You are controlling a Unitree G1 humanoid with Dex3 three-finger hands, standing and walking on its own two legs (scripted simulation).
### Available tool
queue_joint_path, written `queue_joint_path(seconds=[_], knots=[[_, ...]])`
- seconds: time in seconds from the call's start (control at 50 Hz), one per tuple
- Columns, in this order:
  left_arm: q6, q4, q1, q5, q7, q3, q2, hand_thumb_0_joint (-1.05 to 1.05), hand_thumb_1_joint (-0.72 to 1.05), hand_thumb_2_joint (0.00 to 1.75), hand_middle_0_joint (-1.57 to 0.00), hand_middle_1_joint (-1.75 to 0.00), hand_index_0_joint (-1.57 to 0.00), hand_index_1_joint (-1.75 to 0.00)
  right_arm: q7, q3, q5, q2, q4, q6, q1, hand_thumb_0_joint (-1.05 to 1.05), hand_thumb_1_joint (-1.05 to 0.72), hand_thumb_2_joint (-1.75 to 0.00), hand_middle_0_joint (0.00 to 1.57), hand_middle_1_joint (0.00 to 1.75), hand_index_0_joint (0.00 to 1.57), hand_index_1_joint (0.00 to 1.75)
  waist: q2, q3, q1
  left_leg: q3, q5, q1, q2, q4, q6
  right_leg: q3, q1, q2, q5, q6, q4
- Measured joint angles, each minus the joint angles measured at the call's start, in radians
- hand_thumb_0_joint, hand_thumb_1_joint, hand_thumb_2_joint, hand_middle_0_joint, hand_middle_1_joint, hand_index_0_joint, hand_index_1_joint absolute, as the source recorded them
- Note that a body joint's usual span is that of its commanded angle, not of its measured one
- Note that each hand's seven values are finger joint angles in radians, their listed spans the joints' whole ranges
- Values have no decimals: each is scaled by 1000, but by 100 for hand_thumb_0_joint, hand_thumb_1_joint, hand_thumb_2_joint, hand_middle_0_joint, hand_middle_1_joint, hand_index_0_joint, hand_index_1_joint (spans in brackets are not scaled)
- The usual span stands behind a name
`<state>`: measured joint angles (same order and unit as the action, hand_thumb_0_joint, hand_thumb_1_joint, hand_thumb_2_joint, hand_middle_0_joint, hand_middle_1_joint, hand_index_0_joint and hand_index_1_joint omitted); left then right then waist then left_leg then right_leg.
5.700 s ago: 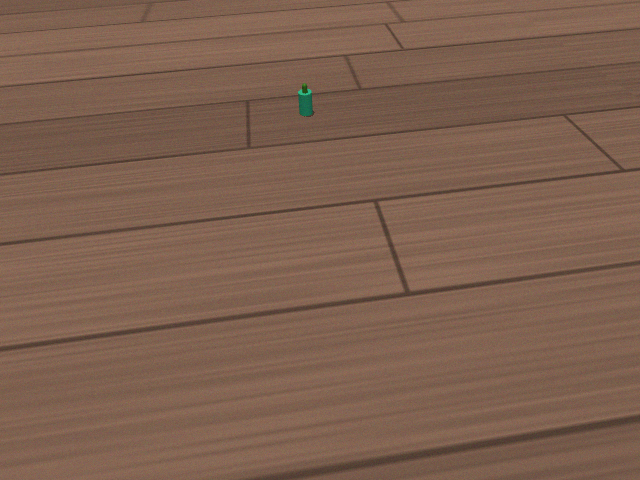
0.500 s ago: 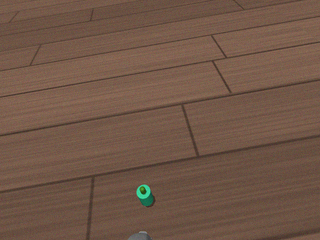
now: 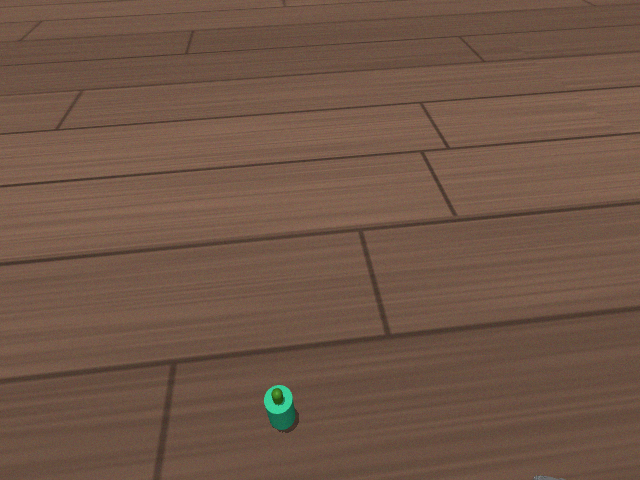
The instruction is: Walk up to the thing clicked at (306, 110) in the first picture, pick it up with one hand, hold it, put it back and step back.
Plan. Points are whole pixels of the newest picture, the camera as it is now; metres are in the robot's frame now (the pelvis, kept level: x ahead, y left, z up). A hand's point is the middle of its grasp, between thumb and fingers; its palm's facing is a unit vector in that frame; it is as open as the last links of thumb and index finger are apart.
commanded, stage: walk up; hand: left
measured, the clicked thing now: (279, 404) +0.47 +0.17 -0.68
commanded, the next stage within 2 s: none
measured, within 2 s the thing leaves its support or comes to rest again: neither
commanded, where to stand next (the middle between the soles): +0.12 -0.02 m, yaw -2 degrees
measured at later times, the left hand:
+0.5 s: hand out of the picture +0.12 +0.25 -0.14, palm faces -0.02 -0.95 -0.32, open 7.4 cm
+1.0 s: hand out of the picture +0.11 +0.25 -0.14, palm faces -0.02 -0.94 -0.34, open 7.4 cm
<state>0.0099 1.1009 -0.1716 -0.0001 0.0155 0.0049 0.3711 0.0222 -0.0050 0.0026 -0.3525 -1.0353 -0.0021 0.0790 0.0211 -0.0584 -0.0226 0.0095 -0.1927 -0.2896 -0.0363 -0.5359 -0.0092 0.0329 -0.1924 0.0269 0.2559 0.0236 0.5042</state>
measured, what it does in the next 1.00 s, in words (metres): stands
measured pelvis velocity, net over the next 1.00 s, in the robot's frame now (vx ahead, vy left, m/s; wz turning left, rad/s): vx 0.03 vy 0.00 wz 0.00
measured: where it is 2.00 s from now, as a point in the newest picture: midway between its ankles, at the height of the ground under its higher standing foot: outside the picture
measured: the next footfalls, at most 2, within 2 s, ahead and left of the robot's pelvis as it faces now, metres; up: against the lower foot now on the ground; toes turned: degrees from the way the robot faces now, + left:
right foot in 2.00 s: +0.31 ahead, -0.11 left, +0.00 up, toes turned +0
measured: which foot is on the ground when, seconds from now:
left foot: down 0.00-1.00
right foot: down 0.00-1.00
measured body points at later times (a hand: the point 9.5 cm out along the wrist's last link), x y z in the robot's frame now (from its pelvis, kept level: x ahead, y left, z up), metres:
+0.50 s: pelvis +0.03 +0.00 +0.01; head +0.04 +0.00 +0.46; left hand +0.12 +0.29 -0.12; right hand +0.10 -0.31 -0.12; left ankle +0.06 +0.13 -0.73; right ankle +0.01 -0.14 -0.73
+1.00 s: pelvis +0.03 +0.00 +0.01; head +0.04 +0.00 +0.46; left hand +0.11 +0.30 -0.12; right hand +0.11 -0.30 -0.12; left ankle +0.06 +0.13 -0.73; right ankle +0.01 -0.14 -0.73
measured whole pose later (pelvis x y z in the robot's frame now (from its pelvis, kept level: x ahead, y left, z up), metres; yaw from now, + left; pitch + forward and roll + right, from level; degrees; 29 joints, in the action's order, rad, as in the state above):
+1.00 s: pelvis +0.03 +0.00 +0.01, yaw +0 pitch -2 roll +0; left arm 0.00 1.17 -0.09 0.01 0.01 -0.01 0.35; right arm 0.01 0.01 0.01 -0.34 -1.15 0.00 0.08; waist 0.01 -0.06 0.00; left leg 0.00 -0.14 -0.17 -0.02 -0.35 -0.01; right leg 0.03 -0.08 0.04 0.21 0.03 0.33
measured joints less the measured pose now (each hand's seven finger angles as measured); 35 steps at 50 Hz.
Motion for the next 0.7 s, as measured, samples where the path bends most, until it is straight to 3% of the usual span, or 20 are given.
queue_joint_path(seconds=[0.12,0.38,0.7], knots=[[8,35,1,5,2,-4,-3,1,90,90,-20,-30,-20,-30,6,4,-2,-4,-35,-5,-12,0,-90,-90,21,30,21,30,19,8,-2,2,29,29,2,63,-6,4,24,1,-22,0,-52],[9,45,65,0,-3,-8,-21,1,90,90,-20,-30,-20,-30,-3,9,-1,-9,-111,-1,20,0,-90,-90,21,30,21,30,-1,-4,22,-2,45,81,6,140,-9,3,78,5,-40,3,-133],[-1,45,125,2,-4,-8,-24,1,90,90,-20,-30,-20,-30,-10,11,2,6,-111,-7,-2,0,-90,-90,21,30,21,30,-20,11,41,-15,51,112,13,178,-3,-7,105,12,-51,10,-171]])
